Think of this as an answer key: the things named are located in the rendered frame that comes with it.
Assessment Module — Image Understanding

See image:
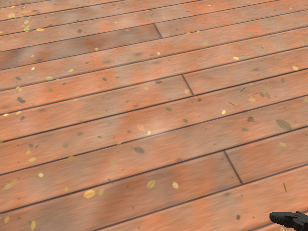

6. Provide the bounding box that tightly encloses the robot right hand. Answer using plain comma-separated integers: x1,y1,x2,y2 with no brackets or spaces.
269,211,308,231

